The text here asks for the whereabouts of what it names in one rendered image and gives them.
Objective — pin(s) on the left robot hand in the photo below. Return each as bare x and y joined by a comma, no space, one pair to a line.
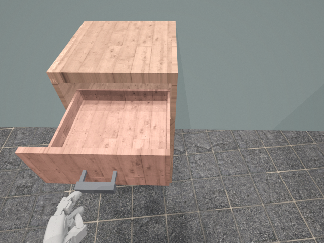
64,228

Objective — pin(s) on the drawer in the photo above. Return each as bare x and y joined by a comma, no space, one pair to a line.
106,130

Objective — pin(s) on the cabinet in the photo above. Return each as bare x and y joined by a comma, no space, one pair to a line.
119,55

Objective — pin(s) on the handle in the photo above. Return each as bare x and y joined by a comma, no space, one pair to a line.
96,187

